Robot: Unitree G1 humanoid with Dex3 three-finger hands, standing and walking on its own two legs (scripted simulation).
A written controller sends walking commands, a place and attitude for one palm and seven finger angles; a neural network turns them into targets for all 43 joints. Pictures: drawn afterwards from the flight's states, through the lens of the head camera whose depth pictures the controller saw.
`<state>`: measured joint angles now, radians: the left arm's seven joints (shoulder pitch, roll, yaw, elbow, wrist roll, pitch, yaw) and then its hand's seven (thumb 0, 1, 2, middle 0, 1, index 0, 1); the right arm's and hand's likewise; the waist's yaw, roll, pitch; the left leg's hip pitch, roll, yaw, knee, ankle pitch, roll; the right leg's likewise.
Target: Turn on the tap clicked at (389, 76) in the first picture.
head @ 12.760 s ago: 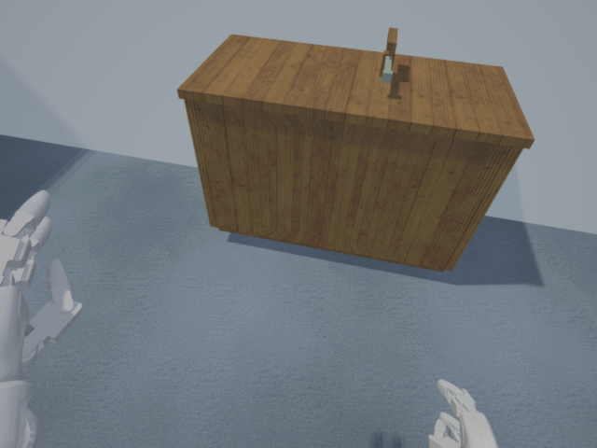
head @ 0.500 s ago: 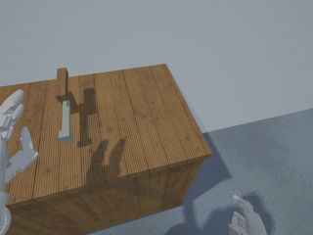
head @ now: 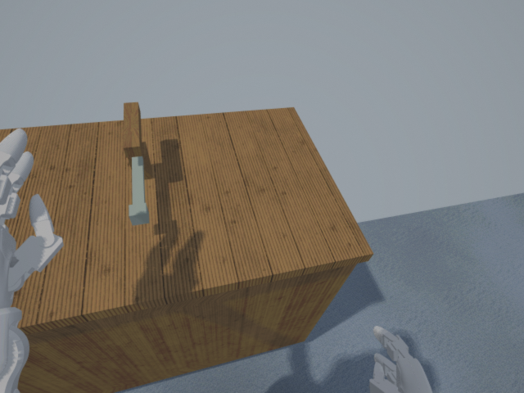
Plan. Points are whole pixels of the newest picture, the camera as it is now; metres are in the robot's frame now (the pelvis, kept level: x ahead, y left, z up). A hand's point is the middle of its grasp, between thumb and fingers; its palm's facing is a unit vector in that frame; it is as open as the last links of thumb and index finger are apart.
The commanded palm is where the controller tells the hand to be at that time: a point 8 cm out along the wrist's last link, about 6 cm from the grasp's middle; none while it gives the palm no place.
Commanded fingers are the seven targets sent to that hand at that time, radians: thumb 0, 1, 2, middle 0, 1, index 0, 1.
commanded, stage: come to a stop and stand still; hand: left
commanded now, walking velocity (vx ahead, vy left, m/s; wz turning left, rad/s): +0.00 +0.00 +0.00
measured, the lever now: (139, 214) +0.37 +0.26 +0.01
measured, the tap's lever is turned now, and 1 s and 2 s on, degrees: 0 0 0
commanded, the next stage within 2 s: look again from close up in 0.74 s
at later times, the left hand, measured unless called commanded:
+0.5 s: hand (26, 205) +0.24 +0.30 +0.19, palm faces +0.48 -0.80 -0.35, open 7.4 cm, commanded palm +0.16 +0.29 +0.18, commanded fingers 0.00 0.90 0.90 -0.20 -0.30 -0.20 -0.30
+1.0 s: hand (72, 238) +0.22 +0.25 +0.16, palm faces +0.40 -0.87 -0.30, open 7.4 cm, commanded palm +0.16 +0.28 +0.18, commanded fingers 0.00 0.90 0.90 -0.20 -0.30 -0.20 -0.30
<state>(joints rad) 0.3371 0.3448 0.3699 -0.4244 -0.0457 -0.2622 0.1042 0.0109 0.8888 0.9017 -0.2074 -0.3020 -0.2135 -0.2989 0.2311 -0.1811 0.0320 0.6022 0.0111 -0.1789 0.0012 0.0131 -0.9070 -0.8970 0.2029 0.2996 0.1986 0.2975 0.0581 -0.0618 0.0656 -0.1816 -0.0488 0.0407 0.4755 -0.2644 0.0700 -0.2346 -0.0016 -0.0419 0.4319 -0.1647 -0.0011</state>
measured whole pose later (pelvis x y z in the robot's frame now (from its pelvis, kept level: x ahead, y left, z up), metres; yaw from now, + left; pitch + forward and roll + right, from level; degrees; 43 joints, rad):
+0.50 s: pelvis +0.00 +0.01 +0.00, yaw -1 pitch -1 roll -1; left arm 0.20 0.43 0.47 -0.33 -0.05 -0.29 0.08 0.01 0.89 0.90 -0.21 -0.30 -0.21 -0.30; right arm 0.21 -0.19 0.02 0.58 0.00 -0.18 0.03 0.01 -0.91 -0.90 0.20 0.30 0.20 0.30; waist 0.06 -0.04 0.09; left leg -0.21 -0.06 0.06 0.50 -0.27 0.09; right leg -0.27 -0.02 -0.03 0.46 -0.17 0.01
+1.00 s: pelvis +0.00 +0.00 +0.00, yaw +0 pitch -2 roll -1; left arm 0.37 0.34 0.35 -0.41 -0.05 -0.28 0.10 0.01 0.89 0.90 -0.21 -0.30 -0.21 -0.30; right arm 0.20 -0.19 0.02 0.58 0.01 -0.17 -0.01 0.01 -0.91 -0.90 0.20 0.30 0.20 0.30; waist 0.04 -0.04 0.06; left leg -0.18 -0.04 0.04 0.48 -0.27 0.07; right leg -0.23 0.00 -0.04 0.42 -0.16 0.00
